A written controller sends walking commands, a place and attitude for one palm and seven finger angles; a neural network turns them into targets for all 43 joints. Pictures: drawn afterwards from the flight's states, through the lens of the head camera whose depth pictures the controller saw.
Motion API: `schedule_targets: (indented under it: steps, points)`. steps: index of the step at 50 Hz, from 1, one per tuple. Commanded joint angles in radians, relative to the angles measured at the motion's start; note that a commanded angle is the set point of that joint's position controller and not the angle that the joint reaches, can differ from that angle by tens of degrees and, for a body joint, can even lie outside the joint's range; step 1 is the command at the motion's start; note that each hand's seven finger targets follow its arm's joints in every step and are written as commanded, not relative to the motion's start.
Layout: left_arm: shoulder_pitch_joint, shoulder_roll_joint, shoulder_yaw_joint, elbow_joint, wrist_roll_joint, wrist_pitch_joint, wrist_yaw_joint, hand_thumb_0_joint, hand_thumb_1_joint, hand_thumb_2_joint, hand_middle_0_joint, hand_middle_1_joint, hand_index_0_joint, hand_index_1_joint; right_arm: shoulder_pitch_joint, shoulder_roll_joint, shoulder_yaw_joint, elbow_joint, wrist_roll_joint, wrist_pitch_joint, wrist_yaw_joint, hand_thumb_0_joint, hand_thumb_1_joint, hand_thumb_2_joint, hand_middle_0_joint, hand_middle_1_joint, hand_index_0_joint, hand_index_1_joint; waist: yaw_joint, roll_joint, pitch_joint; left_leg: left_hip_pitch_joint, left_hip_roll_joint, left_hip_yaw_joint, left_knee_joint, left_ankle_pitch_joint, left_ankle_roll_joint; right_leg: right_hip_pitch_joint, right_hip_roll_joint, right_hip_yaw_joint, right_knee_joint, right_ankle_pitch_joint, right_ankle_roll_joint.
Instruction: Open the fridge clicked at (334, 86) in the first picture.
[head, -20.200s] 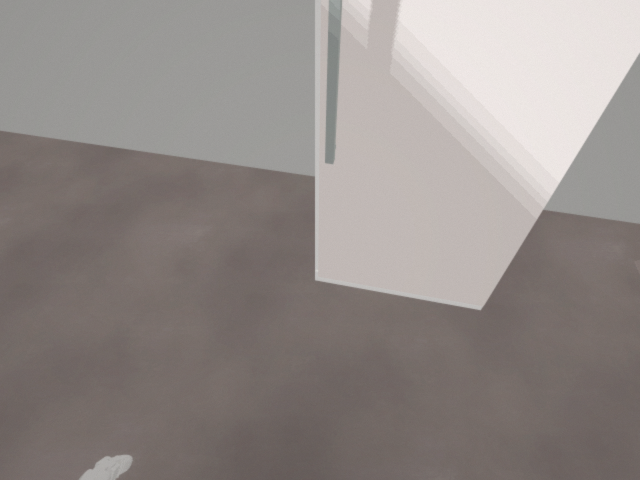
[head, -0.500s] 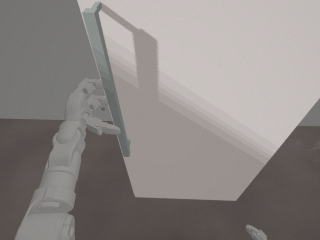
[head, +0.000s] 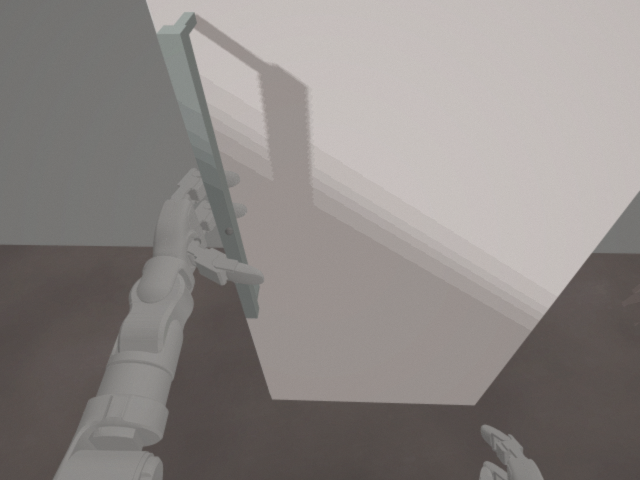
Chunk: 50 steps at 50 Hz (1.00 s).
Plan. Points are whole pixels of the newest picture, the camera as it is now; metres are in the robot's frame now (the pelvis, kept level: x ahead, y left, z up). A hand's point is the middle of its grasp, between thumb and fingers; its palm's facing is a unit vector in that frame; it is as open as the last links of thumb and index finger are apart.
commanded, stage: slide the fingers in behind the handle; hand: left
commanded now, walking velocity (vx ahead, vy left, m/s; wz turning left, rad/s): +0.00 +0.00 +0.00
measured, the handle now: (229, 208) +0.43 +0.15 +0.12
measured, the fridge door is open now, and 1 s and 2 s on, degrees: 0 0 0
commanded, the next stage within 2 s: grip the handle and tug to test in 1.22 s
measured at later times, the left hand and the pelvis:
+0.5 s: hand (234, 229) +0.38 +0.13 +0.13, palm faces +0.02 -1.00 +0.01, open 14.0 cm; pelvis +0.01 -0.01 +0.00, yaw +0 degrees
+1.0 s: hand (239, 233) +0.37 +0.12 +0.13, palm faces +0.02 -1.00 +0.01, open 14.1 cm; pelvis +0.00 +0.00 +0.00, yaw +0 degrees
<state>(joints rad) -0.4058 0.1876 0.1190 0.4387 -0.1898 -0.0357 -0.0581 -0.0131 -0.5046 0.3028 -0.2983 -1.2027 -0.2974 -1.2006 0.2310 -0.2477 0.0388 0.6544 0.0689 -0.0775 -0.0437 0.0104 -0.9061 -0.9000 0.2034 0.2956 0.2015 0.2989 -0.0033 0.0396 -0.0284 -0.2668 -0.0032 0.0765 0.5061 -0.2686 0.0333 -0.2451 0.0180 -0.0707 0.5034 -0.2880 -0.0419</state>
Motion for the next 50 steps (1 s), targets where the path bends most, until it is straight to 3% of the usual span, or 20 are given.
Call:
schedule_targets:
  steps: [1,5,6,7,8,11,12,19,21,24,29,33,35,37,42,43,45,46,49,50]
  points:
    - [-0.407,0.170,0.061,-0.243,-0.003,-0.055,0.020,0.000,-0.500,0.300,-0.300,-1.200,-0.300,-1.200,-0.067,-0.116,-0.040,-0.139,0.003,-0.042,-0.012,0.000,-0.900,-0.900,0.200,0.300,0.200,0.300,-0.005,-0.071,-0.271,0.167,0.018,-0.068,-0.039,0.258,0.004,0.040,-0.014,0.055,-0.062,0.328,0.024]
    - [-0.336,0.186,0.083,-0.275,0.002,-0.060,0.023,0.000,-0.500,0.300,-0.300,-1.200,-0.300,-1.200,-0.077,-0.112,-0.044,-0.152,-0.001,-0.040,-0.008,0.000,-0.900,-0.900,0.200,0.300,0.200,0.300,0.018,-0.049,-0.295,0.169,0.016,-0.056,-0.031,0.311,0.003,0.085,-0.020,0.059,-0.051,0.401,0.023]
    - [-0.337,0.149,0.055,-0.293,-0.002,-0.063,0.019,0.000,-0.500,0.300,-0.300,-1.200,-0.300,-1.200,-0.078,-0.107,-0.041,-0.155,0.001,-0.042,-0.005,0.000,-0.900,-0.900,0.200,0.300,0.200,0.300,0.011,-0.045,-0.303,0.181,0.014,-0.054,-0.030,0.322,0.004,0.083,-0.018,0.058,-0.050,0.416,0.023]
    - [-0.308,0.172,0.078,-0.279,-0.003,-0.058,0.019,0.000,-0.500,0.300,-0.300,-1.200,-0.300,-1.200,-0.078,-0.108,-0.043,-0.152,0.003,-0.040,-0.005,0.000,-0.900,-0.900,0.200,0.300,0.200,0.300,0.015,-0.036,-0.283,0.173,0.016,-0.052,-0.026,0.325,0.002,0.077,-0.017,0.060,-0.050,0.423,0.022]
    - [-0.318,0.129,0.040,-0.278,-0.005,-0.051,0.011,0.000,-0.500,0.300,-0.300,-1.200,-0.300,-1.200,-0.077,-0.107,-0.040,-0.154,0.002,-0.039,-0.002,0.000,-0.900,-0.900,0.200,0.300,0.200,0.300,0.005,-0.044,-0.270,0.170,0.014,-0.050,-0.028,0.312,0.003,0.066,-0.016,0.057,-0.053,0.417,0.026]
    - [-0.350,0.160,0.055,-0.255,-0.009,-0.033,0.005,0.000,-0.500,0.300,-0.300,-1.200,-0.300,-1.200,-0.075,-0.117,-0.042,-0.147,0.007,-0.030,-0.009,0.000,-0.900,-0.900,0.200,0.300,0.200,0.300,-0.011,-0.085,-0.227,0.143,0.012,-0.051,-0.032,0.256,0.010,0.050,-0.017,0.065,-0.074,0.377,0.032]
    - [-0.328,0.174,0.077,-0.250,-0.012,-0.024,0.004,0.000,-0.500,0.300,-0.300,-1.200,-0.300,-1.200,-0.076,-0.117,-0.045,-0.152,0.006,-0.028,-0.012,0.000,-0.900,-0.900,0.200,0.300,0.200,0.300,-0.003,-0.096,-0.232,0.137,0.011,-0.049,-0.032,0.250,0.011,0.058,-0.017,0.067,-0.074,0.376,0.033]
    - [-0.410,0.130,0.026,-0.326,-0.016,-0.047,0.006,0.000,-0.500,0.300,-0.300,-1.200,-0.300,-1.200,-0.080,-0.105,-0.042,-0.146,0.003,-0.038,-0.015,0.000,-0.900,-0.900,0.200,0.300,0.200,0.300,-0.019,-0.024,-0.280,0.187,0.008,-0.056,-0.022,0.269,0.010,0.045,-0.017,0.066,-0.068,0.379,0.029]
    - [-0.362,0.139,0.040,-0.285,-0.017,-0.046,0.010,0.000,-0.500,0.300,-0.300,-1.200,-0.300,-1.200,-0.074,-0.110,-0.042,-0.141,0.002,-0.034,-0.015,0.000,-0.900,-0.900,0.200,0.300,0.200,0.300,-0.013,-0.070,-0.270,0.171,0.011,-0.056,-0.025,0.275,0.012,0.057,-0.016,0.065,-0.069,0.389,0.032]
    - [-0.344,0.156,0.060,-0.263,-0.015,-0.034,0.014,0.000,-0.500,0.300,-0.300,-1.200,-0.300,-1.200,-0.074,-0.112,-0.043,-0.141,0.003,-0.030,-0.012,0.000,-0.900,-0.900,0.200,0.300,0.200,0.300,-0.005,-0.085,-0.276,0.150,0.006,-0.052,-0.027,0.264,0.010,0.072,-0.020,0.068,-0.067,0.398,0.035]
    - [-0.352,0.143,0.048,-0.260,-0.006,-0.018,0.024,0.000,-0.500,0.300,-0.300,-1.200,-0.300,-1.200,-0.079,-0.108,-0.041,-0.149,0.005,-0.021,-0.008,0.000,-0.900,-0.900,0.200,0.300,0.200,0.300,-0.003,-0.057,-0.255,0.142,0.006,-0.049,-0.031,0.252,0.008,0.060,-0.020,0.067,-0.070,0.373,0.033]
    - [-0.389,0.113,0.017,-0.319,-0.004,-0.040,0.033,0.000,-0.500,0.300,-0.300,-1.200,-0.300,-1.200,-0.077,-0.104,-0.043,-0.153,0.002,-0.028,-0.005,0.000,-0.900,-0.900,0.200,0.300,0.200,0.300,-0.009,-0.041,-0.286,0.178,0.011,-0.056,-0.026,0.284,0.008,0.059,-0.016,0.062,-0.061,0.386,0.027]
    - [-0.353,0.125,0.028,-0.330,-0.001,-0.052,0.038,0.000,-0.500,0.300,-0.300,-1.200,-0.300,-1.200,-0.077,-0.108,-0.047,-0.151,-0.001,-0.030,-0.004,0.000,-0.900,-0.900,0.200,0.300,0.200,0.300,0.000,-0.051,-0.295,0.185,0.016,-0.058,-0.024,0.305,0.007,0.068,-0.015,0.059,-0.057,0.394,0.026]
    - [-0.314,0.089,0.005,-0.351,-0.001,-0.054,0.041,0.000,-0.500,0.300,-0.300,-1.200,-0.300,-1.200,-0.075,-0.101,-0.047,-0.158,-0.003,-0.034,0.002,0.000,-0.900,-0.900,0.200,0.300,0.200,0.300,0.007,-0.049,-0.316,0.198,0.016,-0.059,-0.025,0.340,0.004,0.079,-0.013,0.054,-0.047,0.426,0.024]
    - [-0.267,0.072,-0.012,-0.328,0.010,-0.013,0.055,0.000,-0.500,0.300,-0.300,-1.200,-0.300,-1.200,-0.082,-0.104,-0.048,-0.156,0.000,-0.022,0.007,0.000,-0.900,-0.900,0.200,0.300,0.200,0.300,0.005,-0.074,-0.247,0.176,0.021,-0.057,-0.034,0.303,0.000,0.046,-0.012,0.048,-0.059,0.379,0.027]
    - [-0.296,0.034,-0.054,-0.333,0.012,-0.006,0.051,0.000,-0.500,0.300,-0.300,-1.200,-0.300,-1.200,-0.088,-0.101,-0.044,-0.158,0.001,-0.020,0.006,0.000,-0.900,-0.900,0.200,0.300,0.200,0.300,-0.009,-0.071,-0.222,0.176,0.020,-0.059,-0.036,0.280,0.002,0.026,-0.012,0.046,-0.066,0.355,0.028]
    - [-0.319,0.087,-0.011,-0.349,0.015,-0.004,0.062,0.000,-0.500,0.300,-0.300,-1.200,-0.300,-1.200,-0.089,-0.108,-0.048,-0.156,-0.003,-0.018,0.000,0.000,-0.900,-0.900,0.200,0.300,0.200,0.300,-0.005,-0.093,-0.232,0.177,0.024,-0.061,-0.035,0.271,0.006,0.036,-0.013,0.051,-0.072,0.339,0.028]
    - [-0.304,0.099,0.006,-0.354,0.013,-0.002,0.063,0.000,-0.500,0.300,-0.300,-1.200,-0.300,-1.200,-0.094,-0.105,-0.046,-0.159,-0.003,-0.015,-0.001,0.000,-0.900,-0.900,0.200,0.300,0.200,0.300,0.003,-0.072,-0.242,0.175,0.019,-0.058,-0.039,0.269,0.006,0.047,-0.014,0.056,-0.073,0.345,0.027]
    - [-0.327,0.059,-0.027,-0.349,0.007,0.002,0.057,0.000,-0.500,0.300,-0.300,-1.200,-0.300,-1.200,-0.095,-0.097,-0.039,-0.158,-0.002,-0.016,-0.002,0.000,-0.900,-0.900,0.200,0.300,0.200,0.300,-0.006,-0.058,-0.236,0.180,0.017,-0.061,-0.038,0.260,0.003,0.035,-0.012,0.052,-0.072,0.332,0.025]
    - [-0.321,0.094,0.002,-0.340,0.008,0.001,0.060,0.000,-0.500,0.300,-0.300,-1.200,-0.300,-1.200,-0.094,-0.104,-0.041,-0.153,-0.003,-0.012,-0.005,0.000,-0.900,-0.900,0.200,0.300,0.200,0.300,-0.001,-0.056,-0.239,0.183,0.020,-0.061,-0.036,0.264,0.003,0.041,-0.014,0.054,-0.074,0.331,0.024]
